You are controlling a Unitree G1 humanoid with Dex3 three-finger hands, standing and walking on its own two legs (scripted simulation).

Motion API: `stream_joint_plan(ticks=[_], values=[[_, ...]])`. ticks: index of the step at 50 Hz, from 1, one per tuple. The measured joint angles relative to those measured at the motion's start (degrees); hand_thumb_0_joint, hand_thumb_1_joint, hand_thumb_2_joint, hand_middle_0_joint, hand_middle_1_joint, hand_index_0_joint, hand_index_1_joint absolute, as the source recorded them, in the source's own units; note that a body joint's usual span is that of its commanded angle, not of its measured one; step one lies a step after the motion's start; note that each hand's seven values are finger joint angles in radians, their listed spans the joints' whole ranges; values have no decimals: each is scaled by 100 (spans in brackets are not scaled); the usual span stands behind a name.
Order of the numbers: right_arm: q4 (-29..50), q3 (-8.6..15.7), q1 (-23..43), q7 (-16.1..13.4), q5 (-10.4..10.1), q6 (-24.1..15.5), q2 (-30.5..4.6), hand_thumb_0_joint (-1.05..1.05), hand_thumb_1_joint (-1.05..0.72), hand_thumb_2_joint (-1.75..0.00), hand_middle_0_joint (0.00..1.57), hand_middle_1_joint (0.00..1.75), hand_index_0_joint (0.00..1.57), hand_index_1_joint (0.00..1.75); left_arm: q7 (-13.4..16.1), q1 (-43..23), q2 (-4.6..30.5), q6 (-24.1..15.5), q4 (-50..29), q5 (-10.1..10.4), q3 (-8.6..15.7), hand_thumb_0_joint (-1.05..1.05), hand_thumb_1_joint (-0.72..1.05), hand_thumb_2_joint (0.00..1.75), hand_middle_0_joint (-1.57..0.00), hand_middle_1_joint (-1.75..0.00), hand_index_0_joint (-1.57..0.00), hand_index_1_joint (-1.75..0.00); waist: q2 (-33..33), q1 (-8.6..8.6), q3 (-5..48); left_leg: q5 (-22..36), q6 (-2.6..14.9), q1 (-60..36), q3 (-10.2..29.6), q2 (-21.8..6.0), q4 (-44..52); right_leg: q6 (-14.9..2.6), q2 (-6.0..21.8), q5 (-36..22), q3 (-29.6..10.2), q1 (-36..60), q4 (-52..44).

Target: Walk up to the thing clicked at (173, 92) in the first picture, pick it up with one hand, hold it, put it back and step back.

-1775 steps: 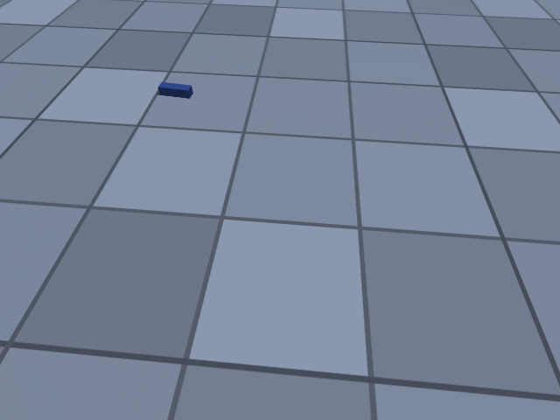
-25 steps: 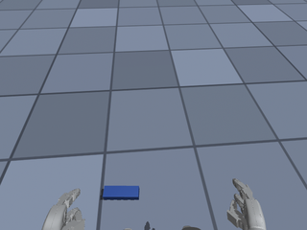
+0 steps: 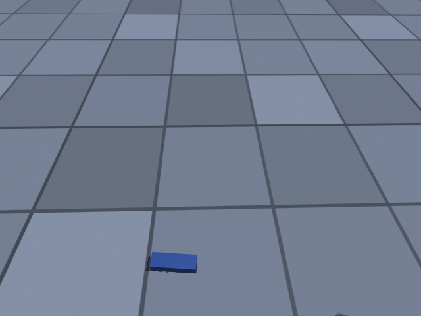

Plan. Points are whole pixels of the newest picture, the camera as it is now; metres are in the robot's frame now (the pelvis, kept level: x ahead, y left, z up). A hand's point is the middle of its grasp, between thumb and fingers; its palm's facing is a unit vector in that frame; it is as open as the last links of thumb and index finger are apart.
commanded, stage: stand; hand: left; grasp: from above
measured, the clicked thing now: (174, 262) +0.44 +0.18 -0.73
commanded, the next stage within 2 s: none
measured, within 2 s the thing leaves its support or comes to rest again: neither
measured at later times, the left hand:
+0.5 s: hand out of the picture +0.03 +0.23 -0.14, palm faces +0.05 -0.94 -0.34, open 7.4 cm
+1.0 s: hand out of the picture +0.06 +0.23 -0.14, palm faces +0.03 -0.94 -0.33, open 7.4 cm
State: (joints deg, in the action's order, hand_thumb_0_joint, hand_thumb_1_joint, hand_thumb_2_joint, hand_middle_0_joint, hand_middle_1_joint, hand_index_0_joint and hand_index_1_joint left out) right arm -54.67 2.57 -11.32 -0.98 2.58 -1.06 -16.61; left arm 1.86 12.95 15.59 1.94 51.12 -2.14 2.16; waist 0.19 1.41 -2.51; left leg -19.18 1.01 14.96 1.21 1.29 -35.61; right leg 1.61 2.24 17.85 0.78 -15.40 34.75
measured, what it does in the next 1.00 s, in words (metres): stands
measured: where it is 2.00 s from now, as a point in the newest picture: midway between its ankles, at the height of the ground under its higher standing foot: outside the picture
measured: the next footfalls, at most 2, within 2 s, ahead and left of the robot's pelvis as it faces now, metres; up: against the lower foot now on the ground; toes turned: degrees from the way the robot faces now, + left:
none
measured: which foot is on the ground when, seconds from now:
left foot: down 0.00-1.00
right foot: down 0.00-1.00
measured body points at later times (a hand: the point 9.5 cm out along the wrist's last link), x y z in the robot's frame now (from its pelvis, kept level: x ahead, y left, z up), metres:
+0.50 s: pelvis -0.01 -0.01 +0.02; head -0.01 -0.02 +0.47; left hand +0.03 +0.28 -0.12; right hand +0.07 -0.29 -0.13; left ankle +0.00 +0.11 -0.73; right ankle +0.01 -0.14 -0.73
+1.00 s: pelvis +0.00 -0.01 +0.02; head +0.01 -0.02 +0.47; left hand +0.06 +0.28 -0.12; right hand +0.07 -0.30 -0.12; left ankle +0.00 +0.11 -0.73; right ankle +0.01 -0.14 -0.73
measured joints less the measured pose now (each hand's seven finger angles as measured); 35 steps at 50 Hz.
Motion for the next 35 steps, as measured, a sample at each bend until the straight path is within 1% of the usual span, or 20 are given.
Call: stream_joint_plan(ticks=[7, 14, 22, 35], values=[[-389, -53, 93, -22, -66, 35, 60, 0, -91, -89, 20, 30, 21, 30, 1, -80, -53, -67, 674, 49, -40, 1, 90, 90, -20, -30, -20, -30, 53, 17, -76, 352, -3, -475, 35, 27, 674, 13, 30, -322, 40, 481, -650], [-645, -73, 204, -17, -106, 57, 38, 0, -91, -89, 20, 30, 21, 30, -2, -210, -14, -111, 1074, 43, -52, 1, 90, 90, -20, -30, -20, -30, 97, 18, -100, 596, -22, -757, 60, 31, 1104, 7, 36, -533, 67, 750, -1033], [-824, -78, 268, 5, -124, 74, -51, 0, -91, -89, 20, 30, 21, 30, -20, -346, 69, -152, 1315, 46, -47, 1, 90, 90, -20, -30, -20, -30, 111, -4, -121, 764, -61, -870, 96, 5, 1364, -25, 11, -675, 104, 858, -1261], [-981, -120, 280, 27, -138, 81, -145, 0, -91, -89, 20, 30, 21, 30, -71, -487, 117, -178, 1504, 81, -59, 1, 90, 90, -20, -30, -20, -30, 86, -39, -151, 829, -116, -896, 112, -75, 1490, -79, -70, -776, 123, 909, -1450]])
